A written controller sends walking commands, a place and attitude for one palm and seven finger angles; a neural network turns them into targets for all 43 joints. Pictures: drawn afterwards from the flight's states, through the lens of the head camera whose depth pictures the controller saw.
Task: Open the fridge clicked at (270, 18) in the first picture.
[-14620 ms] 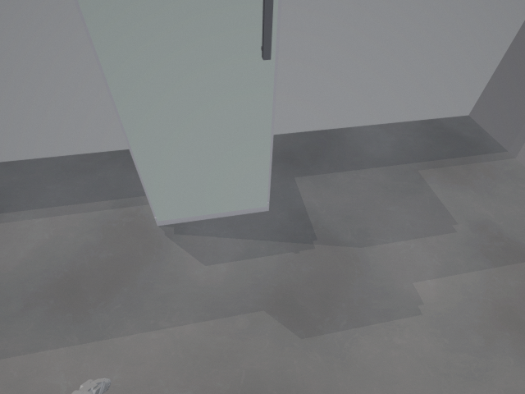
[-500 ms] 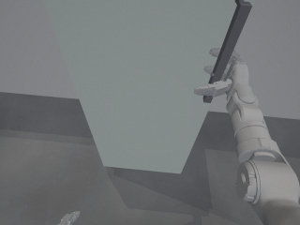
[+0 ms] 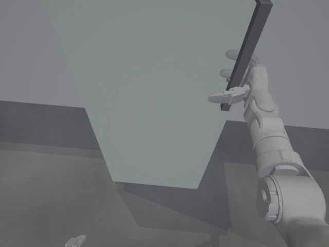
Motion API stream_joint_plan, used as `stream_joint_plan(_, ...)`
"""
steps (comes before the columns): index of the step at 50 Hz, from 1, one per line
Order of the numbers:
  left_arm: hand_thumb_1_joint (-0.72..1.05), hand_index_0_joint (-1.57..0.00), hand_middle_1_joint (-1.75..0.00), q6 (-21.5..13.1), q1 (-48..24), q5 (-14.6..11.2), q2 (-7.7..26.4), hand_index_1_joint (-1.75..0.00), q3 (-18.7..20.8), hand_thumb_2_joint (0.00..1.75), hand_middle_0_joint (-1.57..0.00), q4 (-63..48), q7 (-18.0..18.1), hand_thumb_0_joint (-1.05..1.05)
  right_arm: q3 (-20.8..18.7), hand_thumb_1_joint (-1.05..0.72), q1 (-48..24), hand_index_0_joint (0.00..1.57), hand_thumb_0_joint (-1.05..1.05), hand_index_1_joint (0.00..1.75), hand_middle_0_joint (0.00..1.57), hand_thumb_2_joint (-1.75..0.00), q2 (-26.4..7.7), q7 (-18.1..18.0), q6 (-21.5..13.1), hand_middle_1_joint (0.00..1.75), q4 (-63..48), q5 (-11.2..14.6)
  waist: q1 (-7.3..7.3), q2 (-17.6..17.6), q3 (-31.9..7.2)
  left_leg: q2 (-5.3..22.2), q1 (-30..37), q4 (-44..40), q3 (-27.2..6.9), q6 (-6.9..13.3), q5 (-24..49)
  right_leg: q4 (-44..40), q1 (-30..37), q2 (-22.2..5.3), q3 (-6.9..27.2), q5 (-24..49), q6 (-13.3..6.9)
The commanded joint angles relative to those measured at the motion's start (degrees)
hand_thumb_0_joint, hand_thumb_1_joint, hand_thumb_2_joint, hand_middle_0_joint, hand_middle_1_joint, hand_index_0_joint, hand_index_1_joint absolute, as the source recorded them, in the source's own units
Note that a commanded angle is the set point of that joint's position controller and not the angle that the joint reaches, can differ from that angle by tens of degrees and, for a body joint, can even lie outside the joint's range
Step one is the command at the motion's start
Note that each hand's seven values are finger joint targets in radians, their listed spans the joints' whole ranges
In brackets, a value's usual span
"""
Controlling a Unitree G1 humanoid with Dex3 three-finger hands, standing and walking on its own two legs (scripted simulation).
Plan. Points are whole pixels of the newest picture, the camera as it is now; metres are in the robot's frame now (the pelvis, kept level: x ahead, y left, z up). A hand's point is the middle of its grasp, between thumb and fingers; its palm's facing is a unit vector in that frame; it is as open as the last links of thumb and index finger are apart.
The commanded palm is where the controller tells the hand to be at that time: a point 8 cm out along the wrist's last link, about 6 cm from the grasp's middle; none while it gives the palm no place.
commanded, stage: slide the fingers in behind the handle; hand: right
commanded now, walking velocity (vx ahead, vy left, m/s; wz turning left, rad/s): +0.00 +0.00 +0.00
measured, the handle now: (238, 62) +0.52 -0.11 +0.20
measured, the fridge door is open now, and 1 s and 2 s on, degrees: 0 0 0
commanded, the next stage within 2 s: grip the handle and tug to test in 0.16 s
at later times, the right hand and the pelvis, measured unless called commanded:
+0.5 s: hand (228, 80) +0.47 -0.09 +0.18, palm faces -0.03 +1.00 +0.00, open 12.8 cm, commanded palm +0.44 -0.13 +0.18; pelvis +0.01 +0.00 +0.00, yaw +0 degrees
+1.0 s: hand (231, 80) +0.46 -0.09 +0.19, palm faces -0.02 +1.00 +0.00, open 5.7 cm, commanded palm +0.44 -0.14 +0.18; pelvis +0.01 +0.00 +0.00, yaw -1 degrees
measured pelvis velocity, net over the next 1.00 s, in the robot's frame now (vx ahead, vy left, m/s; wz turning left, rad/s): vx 0.01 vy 0.00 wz -0.01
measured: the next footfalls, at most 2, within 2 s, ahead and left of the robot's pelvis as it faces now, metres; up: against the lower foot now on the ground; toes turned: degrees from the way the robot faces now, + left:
none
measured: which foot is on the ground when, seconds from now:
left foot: down 0.00-1.00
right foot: down 0.00-1.00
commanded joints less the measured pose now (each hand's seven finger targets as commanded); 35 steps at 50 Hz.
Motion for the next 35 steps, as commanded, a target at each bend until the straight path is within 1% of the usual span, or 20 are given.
stream_joint_plan(1,0.90,-0.20,-0.30,-2.0,0.7,-0.3,7.3,-0.30,2.6,0.90,-0.20,-6.5,0.7,0.00,-1.6,0.50,-30.5,0.30,0.00,1.20,0.30,-0.30,-9.4,0.5,-4.6,1.20,-14.4,0.0,0.13,4.8,-20.6,-2.4,11.2,-1.1,-1.6,2.0,19.5,-2.3,5.3,1.5,2.7,16.1,-1.6)
stream_joint_plan(4,0.90,-0.20,-0.30,-2.1,0.2,-0.4,6.9,-0.30,2.7,0.90,-0.20,-7.1,0.4,0.00,0.7,0.50,-29.1,0.30,0.00,1.20,0.30,-0.30,-6.7,0.5,-4.6,1.20,-16.9,-0.5,-0.31,1.4,-21.4,-2.5,10.7,-0.6,-1.3,2.2,20.7,-1.8,7.3,1.2,2.6,19.4,-1.2)
stream_joint_plan(6,0.90,-0.20,-0.30,-2.1,0.2,-0.5,6.8,-0.30,2.7,0.90,-0.20,-6.7,0.4,0.00,2.0,0.50,-29.9,0.30,0.00,1.20,0.30,-0.30,-5.2,0.4,-4.0,1.20,-16.9,-0.2,0.48,1.6,-19.8,-2.6,9.3,-1.0,-1.1,2.1,19.8,-2.0,7.4,1.0,2.9,18.7,-1.1)
stream_joint_plan(9,0.90,-0.20,-0.30,-1.7,0.7,-0.2,7.6,-0.30,2.8,0.90,-0.20,-6.6,0.7,0.00,-1.1,0.50,-29.0,0.30,0.00,1.20,0.30,-0.30,-8.3,0.0,-3.0,1.20,-15.1,0.3,0.12,6.8,-18.9,-2.6,10.9,-1.6,-1.1,1.9,19.1,-2.7,5.6,0.9,3.0,17.1,-1.5)
stream_joint_plan(10,0.90,-0.20,-0.30,-1.6,0.2,-0.4,7.4,-0.30,2.7,0.90,-0.20,-6.9,0.7,0.00,-1.7,0.50,-28.7,0.30,0.00,1.20,0.30,-0.30,-9.0,0.0,-2.9,1.20,-15.8,0.2,-0.28,5.4,-19.6,-2.5,11.4,-1.4,-1.3,2.0,19.9,-2.7,5.5,1.1,2.7,17.4,-1.5)
stream_joint_plan(13,0.90,-0.20,-0.30,-1.7,0.0,-0.4,6.8,-0.30,2.7,0.90,-0.20,-6.8,0.6,0.00,1.7,0.50,-30.8,0.30,0.00,1.20,0.30,-0.30,-5.4,0.1,-2.7,1.20,-17.8,-0.3,0.36,2.1,-19.7,-2.5,9.7,-1.1,-1.1,2.1,20.0,-2.4,7.5,1.0,3.0,19.0,-1.1)
stream_joint_plan(14,0.90,-0.20,-0.30,-1.7,0.1,-0.3,6.9,-0.30,2.8,0.90,-0.20,-6.9,0.5,0.00,1.7,0.45,-29.6,0.30,0.00,1.21,0.30,-0.32,-5.3,-0.1,-2.9,1.21,-18.2,-0.4,-0.07,2.5,-20.4,-2.5,10.1,-1.0,-1.0,2.2,20.1,-2.1,7.9,0.9,3.0,20.2,-1.1)
stream_joint_plan(15,0.90,-0.20,-0.30,-1.8,0.0,-0.3,6.7,-0.30,2.7,0.90,-0.20,-6.7,0.5,0.00,2.4,0.41,-29.9,0.31,0.00,1.21,0.31,-0.34,-4.5,-0.3,-2.8,1.21,-18.1,-0.4,0.30,1.6,-19.9,-2.6,9.5,-1.0,-0.9,2.2,20.2,-2.2,8.3,0.8,3.3,20.7,-1.0)
stream_joint_plan(19,0.90,-0.20,-0.30,-1.6,0.0,-0.2,7.1,-0.30,2.8,0.90,-0.20,-6.7,0.5,0.00,1.7,0.22,-29.4,0.33,0.00,1.24,0.33,-0.42,-5.0,-0.6,-2.4,1.24,-18.2,0.1,0.04,4.3,-20.5,-2.7,10.5,-1.2,-0.9,2.2,20.1,-2.3,8.0,0.8,3.3,20.2,-1.1)
stream_joint_plan(20,0.90,-0.20,-0.30,-1.7,-0.2,-0.2,6.9,-0.30,2.8,0.90,-0.20,-6.8,0.5,0.00,2.2,0.17,-29.7,0.33,0.00,1.25,0.33,-0.44,-4.1,-0.5,-2.3,1.25,-18.4,0.3,0.30,3.9,-20.5,-2.6,10.4,-1.0,-0.9,2.1,20.9,-2.3,8.3,0.8,3.3,20.8,-1.1)
stream_joint_plan(21,0.90,-0.20,-0.30,-1.8,-0.2,-0.2,6.9,-0.30,2.9,0.90,-0.20,-6.7,0.4,0.00,1.5,0.13,-30.1,0.34,0.00,1.25,0.34,-0.46,-5.0,-0.6,-2.6,1.25,-19.8,0.2,0.00,3.8,-21.3,-2.7,10.7,-1.0,-0.9,2.1,21.3,-2.2,8.8,0.8,3.3,21.3,-1.1)
stream_joint_plan(22,0.90,-0.20,-0.30,-1.8,-0.6,-0.2,6.8,-0.30,2.9,0.90,-0.20,-6.9,0.4,0.00,2.0,0.08,-29.4,0.35,0.00,1.26,0.35,-0.48,-4.4,-0.5,-2.6,1.26,-20.8,0.1,-0.32,1.9,-22.4,-2.6,10.7,-0.7,-1.0,2.2,22.1,-2.0,9.8,0.8,3.1,22.6,-0.9)
stream_joint_plan(24,0.90,-0.20,-0.30,-1.7,-0.5,-0.2,6.8,-0.30,2.9,0.90,-0.20,-7.0,0.3,0.00,3.0,-0.01,-28.2,0.35,0.00,1.27,0.35,-0.52,-3.0,-0.5,-2.4,1.27,-20.5,0.2,-0.23,3.4,-21.9,-2.6,11.0,-0.8,-0.7,2.1,22.4,-1.9,9.8,0.7,3.2,23.6,-1.0)
stream_joint_plan(25,0.90,-0.20,-0.30,-1.7,-0.7,-0.3,6.7,-0.30,2.8,0.90,-0.20,-6.8,0.3,0.00,3.1,-0.06,-28.2,0.36,0.00,1.28,0.36,-0.54,-3.0,-0.4,-2.2,1.28,-20.4,0.4,0.04,3.7,-20.9,-2.8,10.6,-1.1,-0.8,2.1,22.2,-2.0,9.5,0.7,3.3,23.0,-1.0)
stream_joint_plan(26,0.90,-0.20,-0.30,-1.7,-0.5,-0.1,6.9,-0.30,2.9,0.90,-0.20,-6.9,0.3,0.00,1.6,-0.11,-27.9,0.36,0.00,1.29,0.36,-0.56,-4.4,-0.6,-2.1,1.29,-21.1,0.4,-0.44,4.4,-21.6,-2.7,11.5,-0.9,-0.8,2.1,23.2,-2.1,9.3,0.8,3.1,23.5,-1.1)
stream_joint_plan(28,0.90,-0.20,-0.30,-1.5,-1.1,-0.2,6.6,-0.30,2.9,0.90,-0.20,-7.1,0.3,0.00,2.3,-0.20,-27.5,0.38,0.00,1.30,0.38,-0.60,-3.7,-0.3,-1.9,1.30,-22.8,0.4,-0.57,2.7,-22.2,-2.7,11.9,-0.9,-0.9,2.2,24.3,-1.9,10.2,0.8,2.8,24.7,-1.1)
stream_joint_plan(31,0.90,-0.20,-0.30,-1.3,-1.5,-0.3,6.6,-0.30,2.7,0.90,-0.20,-7.3,0.3,0.00,2.2,-0.34,-26.1,0.39,0.00,1.32,0.39,-0.66,-3.7,-0.1,-1.3,1.32,-22.7,0.6,-0.83,3.1,-21.0,-2.7,12.2,-1.1,-0.9,2.2,24.6,-2.1,9.6,0.9,2.7,24.7,-1.2)
stream_joint_plan(32,0.90,-0.20,-0.30,-1.2,-1.4,-0.3,6.6,-0.30,2.8,0.90,-0.20,-7.1,0.4,0.00,2.3,-0.39,-26.0,0.40,0.00,1.33,0.40,-0.68,-3.8,0.0,-1.0,1.33,-22.7,0.4,-0.56,4.3,-20.4,-2.7,12.3,-1.2,-0.8,2.1,24.9,-2.1,9.3,0.8,2.7,24.7,-1.2)
stream_joint_plan(33,0.90,-0.20,-0.30,-1.2,-1.8,-0.3,6.5,-0.30,2.9,0.90,-0.20,-7.4,0.3,0.00,2.3,-0.43,-25.7,0.40,0.00,1.33,0.40,-0.70,-3.7,0.0,-0.9,1.33,-23.9,0.5,-0.92,3.1,-21.0,-2.6,12.5,-1.2,-0.9,2.1,24.8,-2.2,9.6,0.9,2.5,24.5,-1.2)
stream_joint_plan(35,0.90,-0.20,-0.30,-1.0,-2.3,-0.4,6.6,-0.30,2.9,0.90,-0.20,-7.7,0.5,0.00,1.5,-0.53,-23.7,0.41,0.00,1.35,0.41,-0.74,-4.3,0.1,-0.5,1.35,-24.2,0.7,-1.33,4.1,-21.3,-2.6,13.6,-1.3,-0.9,2.1,25.7,-2.3,9.5,0.9,2.4,25.1,-1.4)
